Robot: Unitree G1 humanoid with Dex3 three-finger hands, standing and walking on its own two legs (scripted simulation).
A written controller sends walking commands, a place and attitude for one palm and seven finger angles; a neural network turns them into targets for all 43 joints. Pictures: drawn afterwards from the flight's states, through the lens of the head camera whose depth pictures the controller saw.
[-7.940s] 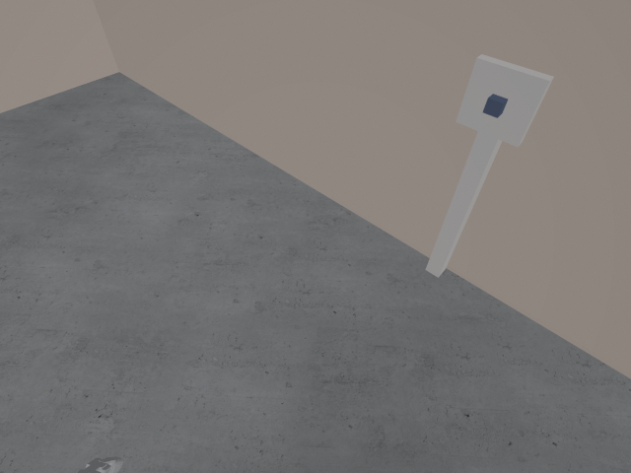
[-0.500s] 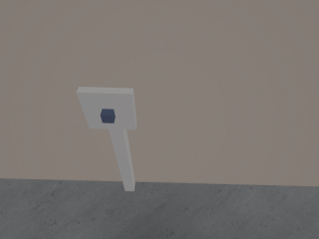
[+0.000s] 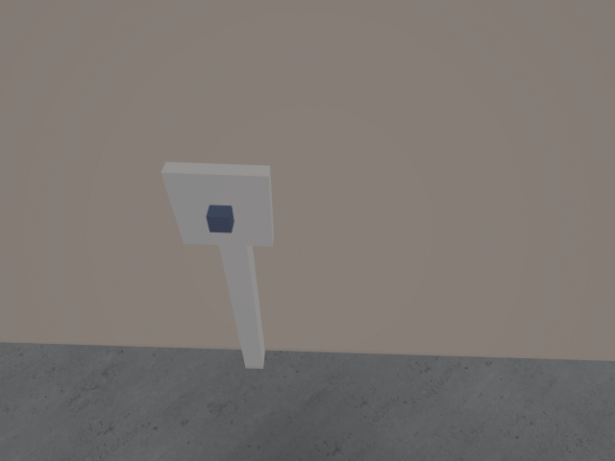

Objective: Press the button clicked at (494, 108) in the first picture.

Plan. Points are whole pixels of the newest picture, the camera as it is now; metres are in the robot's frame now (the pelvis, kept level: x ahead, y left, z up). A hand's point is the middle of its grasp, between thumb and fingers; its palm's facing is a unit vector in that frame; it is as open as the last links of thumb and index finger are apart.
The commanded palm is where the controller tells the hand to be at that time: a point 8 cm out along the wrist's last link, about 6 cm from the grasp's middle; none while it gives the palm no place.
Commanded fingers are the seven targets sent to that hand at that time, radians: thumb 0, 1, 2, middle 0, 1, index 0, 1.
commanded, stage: look again from close up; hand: left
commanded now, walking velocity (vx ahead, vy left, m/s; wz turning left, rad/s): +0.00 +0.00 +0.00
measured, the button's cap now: (221, 217) +0.52 +0.18 +0.00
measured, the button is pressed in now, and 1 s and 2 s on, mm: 0 0 0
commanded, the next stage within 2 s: raise the hand and make a fist in 0.30 s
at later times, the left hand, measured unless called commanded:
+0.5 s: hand out of the picture +0.04 +0.20 -0.13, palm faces +0.19 -0.96 -0.22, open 7.1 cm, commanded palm +0.09 +0.23 -0.06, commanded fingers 0.00 0.90 0.90 -0.37 -0.48 -0.37 -0.48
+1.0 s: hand out of the picture +0.13 +0.20 -0.04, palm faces +0.12 -0.99 -0.04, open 4.2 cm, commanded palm +0.12 +0.25 -0.04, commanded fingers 0.00 0.90 0.90 -1.05 -1.23 -1.05 -1.23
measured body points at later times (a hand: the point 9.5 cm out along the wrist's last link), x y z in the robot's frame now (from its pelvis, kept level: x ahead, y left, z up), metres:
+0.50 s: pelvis -0.01 +0.02 +0.00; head -0.02 +0.04 +0.45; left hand +0.03 +0.25 -0.11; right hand +0.04 -0.22 -0.13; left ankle +0.06 +0.07 -0.73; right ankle +0.00 -0.11 -0.73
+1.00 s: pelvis -0.02 +0.01 -0.10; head +0.02 +0.04 +0.34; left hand +0.12 +0.25 -0.04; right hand +0.23 -0.18 -0.14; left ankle +0.06 +0.07 -0.73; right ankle +0.01 -0.10 -0.73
